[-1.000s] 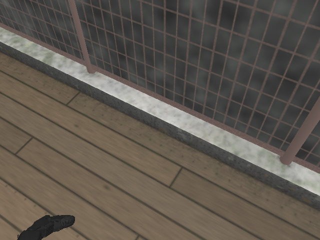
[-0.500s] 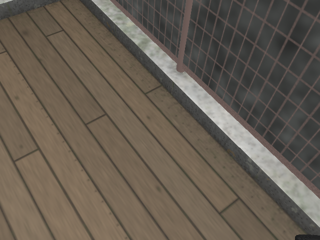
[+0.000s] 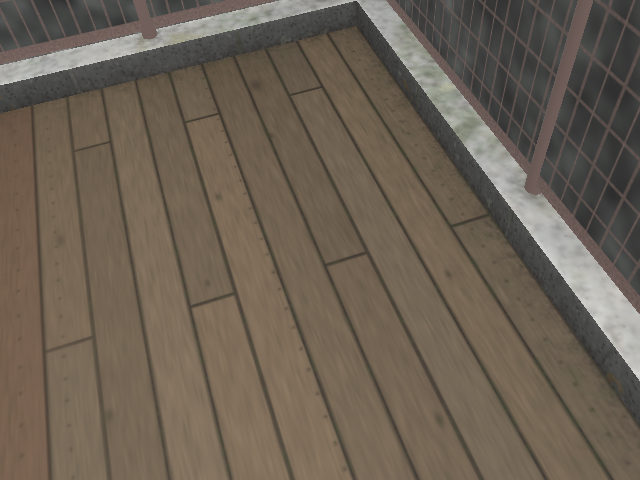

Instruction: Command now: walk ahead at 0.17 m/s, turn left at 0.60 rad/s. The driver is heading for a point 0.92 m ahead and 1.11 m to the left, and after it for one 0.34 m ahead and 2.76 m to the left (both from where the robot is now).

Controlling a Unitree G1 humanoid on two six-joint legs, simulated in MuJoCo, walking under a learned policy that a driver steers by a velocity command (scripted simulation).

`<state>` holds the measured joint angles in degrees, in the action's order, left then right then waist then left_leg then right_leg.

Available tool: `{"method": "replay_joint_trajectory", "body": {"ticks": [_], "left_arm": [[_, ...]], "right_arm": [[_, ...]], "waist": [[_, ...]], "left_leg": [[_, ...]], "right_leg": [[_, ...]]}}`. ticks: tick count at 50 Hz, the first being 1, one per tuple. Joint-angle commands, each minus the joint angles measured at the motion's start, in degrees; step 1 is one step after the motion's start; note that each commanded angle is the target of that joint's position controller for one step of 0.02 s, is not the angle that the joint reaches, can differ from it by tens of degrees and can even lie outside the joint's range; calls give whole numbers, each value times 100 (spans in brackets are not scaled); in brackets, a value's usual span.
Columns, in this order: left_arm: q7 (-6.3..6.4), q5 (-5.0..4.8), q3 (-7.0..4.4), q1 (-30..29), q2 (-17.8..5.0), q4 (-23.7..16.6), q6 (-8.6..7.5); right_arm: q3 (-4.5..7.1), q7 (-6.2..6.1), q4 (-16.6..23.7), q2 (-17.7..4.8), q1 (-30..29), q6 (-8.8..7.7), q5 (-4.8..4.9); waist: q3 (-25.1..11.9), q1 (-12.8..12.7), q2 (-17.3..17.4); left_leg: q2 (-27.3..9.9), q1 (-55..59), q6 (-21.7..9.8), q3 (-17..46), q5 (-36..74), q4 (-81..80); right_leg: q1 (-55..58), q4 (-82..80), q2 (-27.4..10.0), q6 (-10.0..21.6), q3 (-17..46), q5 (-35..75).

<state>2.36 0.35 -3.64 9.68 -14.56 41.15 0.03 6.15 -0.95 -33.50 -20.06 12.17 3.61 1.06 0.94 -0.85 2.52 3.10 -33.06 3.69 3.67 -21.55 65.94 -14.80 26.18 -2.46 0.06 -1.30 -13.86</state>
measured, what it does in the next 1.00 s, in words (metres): walks ahead, turning left: left foot, then right foot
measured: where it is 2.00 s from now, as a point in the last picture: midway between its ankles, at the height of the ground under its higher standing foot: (137, 335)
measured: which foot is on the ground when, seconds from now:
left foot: up 0.00-0.20, down 0.22-0.68, up 0.70-1.00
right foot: down 0.00-0.22, up 0.24-0.66, down 0.68-1.00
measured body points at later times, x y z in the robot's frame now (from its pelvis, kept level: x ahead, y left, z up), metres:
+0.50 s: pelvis +0.12 +0.08 +0.00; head +0.15 +0.12 +0.45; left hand +0.25 +0.39 -0.09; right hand +0.24 -0.17 -0.10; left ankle +0.01 +0.15 -0.74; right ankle +0.31 -0.03 -0.68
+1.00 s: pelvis +0.38 +0.16 +0.00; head +0.41 +0.17 +0.45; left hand +0.25 +0.41 -0.12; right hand +0.69 +0.05 -0.08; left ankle +0.41 +0.36 -0.68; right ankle +0.40 +0.04 -0.74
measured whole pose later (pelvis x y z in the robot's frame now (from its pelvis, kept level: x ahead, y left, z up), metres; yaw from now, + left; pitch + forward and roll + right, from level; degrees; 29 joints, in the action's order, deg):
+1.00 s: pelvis +0.38 +0.16 +0.00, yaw +33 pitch +1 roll -2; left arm -0.9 -0.3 -4.2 20.1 -16.3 47.8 -5.2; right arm 3.2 0.3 -35.7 -17.3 7.7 -2.0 0.8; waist 2.0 -4.7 2.6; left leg -5.7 -38.6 -0.1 4.3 -7.6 49.9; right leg -3.5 15.1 1.6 1.6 -7.1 -12.9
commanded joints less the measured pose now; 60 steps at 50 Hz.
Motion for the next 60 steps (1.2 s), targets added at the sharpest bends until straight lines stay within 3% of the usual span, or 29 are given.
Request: {"method": "replay_joint_trajectory", "body": {"ticks": [1, 8, 10, 11, 12, 13, 14, 15, 16, 17, 19, 25, 31, 33, 34, 35, 36, 37, 38, 39, 40, 44, 47, 50, 53, 56, 58, 59, 60], "left_arm": [[60, 5, -291, 304, -1105, -320, -44], [-140, -225, -418, 215, -1421, -209, -182], [-229, -225, -355, 136, -1220, -170, -190], [-259, -141, -253, 174, -902, -169, -217], [-302, 84, -86, -114, -408, -446, -275], [-288, -42, -123, -479, -614, -840, -439], [-318, -226, -214, -736, -1032, -875, -570], [-356, -228, -241, -663, -1130, -815, -646], [-361, -94, -237, -525, -1083, -656, -675], [-369, 21, -252, -471, -1090, -610, -693], [-401, 56, -226, -472, -968, -520, -674], [-469, -56, -16, -1522, -540, -739, -654], [-508, -107, -142, -1416, -857, -826, -724], [-423, -62, -320, -272, -1152, -600, -746], [-359, 44, -389, 790, -1462, -528, -727], [-397, 94, -429, 1138, -1728, -336, -679], [-394, -6, -306, 990, -1156, -449, -648], [-333, -44, -225, 653, -848, -489, -601], [-305, -9, -188, 379, -783, -468, -559], [-295, 28, -163, 245, -690, -402, -540], [-279, 81, -139, 159, -637, -369, -565], [-316, -15, -179, 254, -740, -52, -704], [-320, -48, -217, 306, -923, 89, -685], [-309, -129, -228, 447, -1084, 200, -612], [-320, -212, -259, 871, -1283, 389, -527], [-297, -265, -279, 996, -1432, 525, -396], [-252, -236, -184, 1011, -1271, 559, -341], [-229, -39, -23, 1002, -924, 380, -369], [-271, -36, 158, 1553, -343, 201, -490]], "right_arm": [[10, 66, 701, -268, -652, -138, 12], [-80, 234, 573, -123, -367, -296, 37], [-6, 237, 171, -151, 409, -301, 46], [123, 201, -31, -378, 1049, -310, 81], [266, 121, -79, -1008, 1752, -353, 59], [255, 184, 159, -1342, 1591, -509, 4], [140, 216, 154, -887, 1474, -630, -14], [25, 209, 128, -602, 1241, -698, -38], [-32, 192, 183, -470, 985, -707, -47], [-61, 160, 188, -443, 745, -688, -56], [-83, 74, 150, -446, 663, -687, -94], [-14, -78, -274, -600, 1112, -678, 31], [51, -109, -510, -646, 1172, -590, 76], [-7, -73, -414, -481, 959, -560, 22], [-124, -51, -218, -192, 878, -564, -89], [-275, -32, -164, 362, 1875, -616, 74], [-164, -42, -315, -288, 1774, -634, 192], [-64, -31, -229, -620, 1072, -622, 195], [-68, -46, -150, -590, 709, -610, 109], [-58, -28, -76, -506, 468, -615, 22], [-56, 6, -66, -392, 525, -584, 49], [-185, 19, -27, 66, 367, -498, 25], [-256, 90, 30, 107, -32, -570, -38], [-339, 212, 124, 178, -654, -687, -30], [-351, 294, 301, 123, -1175, -723, 24], [-255, 331, 358, -97, -1110, -734, -6], [1, 275, -66, -520, 297, -716, -44], [153, 177, -244, -1015, 1364, -668, -68], [168, 182, -235, -1440, 1325, -669, -100]], "waist": [[-296, -378, -1354], [-52, -130, -1252], [-214, 259, -920], [-465, 516, -403], [-541, 713, 1299], [-555, 689, 1648], [-197, 759, 1025], [91, 556, 816], [176, 393, 425], [212, 249, 378], [94, 147, 343], [220, 458, 360], [147, 277, 555], [-638, -328, 552], [-1672, -741, 50], [-2656, -226, -2079], [-2206, -337, -1660], [-1253, -443, -1125], [-720, -323, -653], [-366, -212, -566], [-247, -46, -718], [72, 94, -649], [135, 50, -525], [247, -158, -488], [333, -340, -539], [205, -135, -677], [-671, 621, -629], [-1496, 1024, 74], [-2140, 485, 1411]], "left_leg": [[-346, -875, 88, -241, 146, -548], [-453, 1108, -468, -811, 17, -2973], [-134, 2421, -670, -1113, 516, -3668], [-163, 3423, -848, -787, 348, -3825], [-1592, 4332, -1362, 1483, 513, -4377], [-2412, 4378, -2468, 3948, -1009, -5300], [-2420, 4211, -2495, 3731, -1249, -5505], [-2219, 3951, -2305, 3183, -818, -5431], [-1936, 3645, -2102, 2617, -240, -5353], [-1715, 3355, -1963, 2208, 403, -5374], [-1468, 3097, -1845, 1737, 1405, -5442], [-1093, 2459, -1558, 1133, 1998, -5331], [-1384, 2919, -1335, 1744, 2630, -4688], [-892, 2617, -1046, 1463, 3932, -3293], [-508, 1651, -844, 1235, 2811, -1628], [295, -347, -465, 839, -1195, 380], [-126, -947, -403, 946, -1058, 1110], [-368, -1139, -379, 695, -507, 1163], [-615, -953, -377, 477, -83, 1016], [-775, -769, -395, 431, 135, 786], [-916, -483, -425, 434, 273, 652], [-961, -478, -403, 368, 393, -150], [-990, -592, -359, 270, 1239, -1149], [-910, -216, -376, -125, 1981, -2289], [-808, -68, -461, -295, 1943, -2938], [-548, 390, -711, -502, 1385, -3414], [-202, 2555, -1001, -747, 1562, -3718], [-1318, 4299, -1374, 622, 1772, -3522], [-2543, 5496, -2274, 3522, 540, -4372]], "right_leg": [[1190, -1288, -1287, 1030, 1157, -783], [250, -1249, -1492, 901, 527, -1159], [-335, -560, -1275, 725, 91, -1125], [-881, 577, -971, 476, -369, -891], [-2429, 3205, -345, -34, -871, -1827], [-4023, 4271, 299, -135, 27, -2101], [-4319, 4591, -50, -13, 441, -1693], [-4290, 4390, -205, 82, 467, -1076], [-3991, 4098, -336, 66, 466, -607], [-3673, 3668, -355, 8, 450, -271], [-3202, 3197, -209, -136, 309, 297], [-2133, 954, 285, -299, 181, 1643], [-1258, 291, 350, 28, 364, 1150], [567, 105, 318, 363, 233, 1152], [2420, 349, -651, 753, 1221, 780], [4288, -296, -2121, 1665, 4134, -480], [3880, -817, -2125, 1556, 4611, -1550], [2991, -927, -1903, 1319, 3571, -1474], [2131, -999, -1697, 1192, 2831, -747], [1459, -1136, -1477, 1139, 2315, -156], [1029, -1300, -1319, 1083, 1886, 125], [507, -1804, -1276, 1299, 1170, 723], [669, -1901, -1190, 1316, 649, 1180], [650, -1866, -984, 1146, 144, 1395], [1047, -1767, -1173, 1064, 139, 1401], [1562, -1216, -1351, 914, 93, 2505], [1091, 585, -935, 597, -399, 3795], [-193, 2508, -640, 325, -585, 2105], [-2143, 4282, 375, 22, -112, -1822]]}}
